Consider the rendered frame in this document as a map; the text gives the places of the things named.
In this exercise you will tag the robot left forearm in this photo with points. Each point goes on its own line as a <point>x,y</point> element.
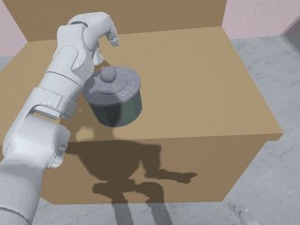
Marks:
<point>64,79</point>

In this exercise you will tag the knob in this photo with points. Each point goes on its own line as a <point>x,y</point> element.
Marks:
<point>108,74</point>

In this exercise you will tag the robot left upper arm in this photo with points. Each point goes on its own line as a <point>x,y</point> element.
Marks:
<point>39,144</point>

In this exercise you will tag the right robot hand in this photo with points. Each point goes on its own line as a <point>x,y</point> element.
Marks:
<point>242,213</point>

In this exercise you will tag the left robot hand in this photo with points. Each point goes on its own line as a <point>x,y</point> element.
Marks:
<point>104,26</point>

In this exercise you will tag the lid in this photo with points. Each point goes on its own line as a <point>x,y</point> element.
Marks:
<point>107,94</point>

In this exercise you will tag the pot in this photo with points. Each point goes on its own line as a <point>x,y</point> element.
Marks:
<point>119,115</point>

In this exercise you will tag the table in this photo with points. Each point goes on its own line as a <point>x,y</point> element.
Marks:
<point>203,118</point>

